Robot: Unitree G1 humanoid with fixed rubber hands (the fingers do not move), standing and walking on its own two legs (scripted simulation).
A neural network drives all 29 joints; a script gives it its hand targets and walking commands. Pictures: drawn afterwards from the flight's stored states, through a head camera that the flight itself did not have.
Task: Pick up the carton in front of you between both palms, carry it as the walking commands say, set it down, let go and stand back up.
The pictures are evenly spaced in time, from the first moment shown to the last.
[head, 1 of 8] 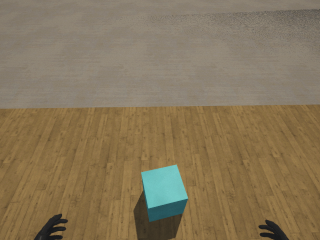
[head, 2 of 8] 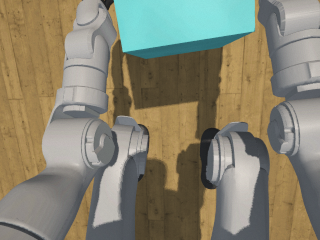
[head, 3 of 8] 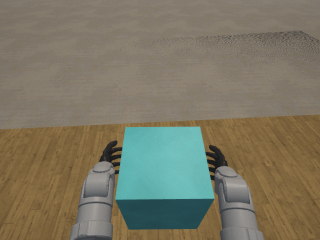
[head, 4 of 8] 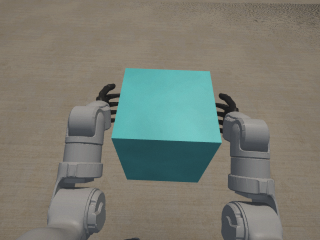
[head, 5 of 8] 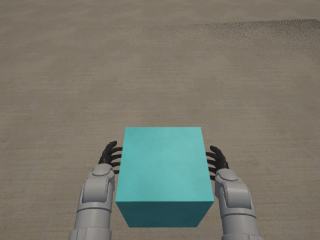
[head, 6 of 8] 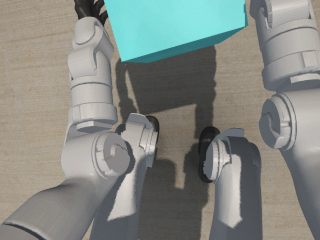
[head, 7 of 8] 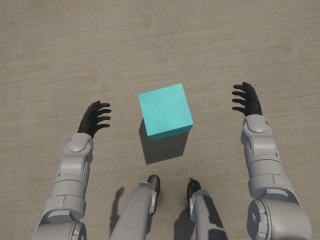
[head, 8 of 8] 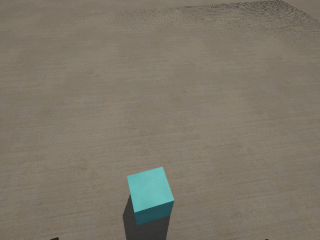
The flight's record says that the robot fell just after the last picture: no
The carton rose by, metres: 0.67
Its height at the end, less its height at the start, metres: -0.12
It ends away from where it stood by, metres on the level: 2.58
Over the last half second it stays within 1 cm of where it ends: yes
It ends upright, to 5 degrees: yes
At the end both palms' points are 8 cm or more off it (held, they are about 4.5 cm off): yes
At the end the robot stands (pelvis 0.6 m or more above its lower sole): yes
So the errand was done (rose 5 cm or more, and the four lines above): yes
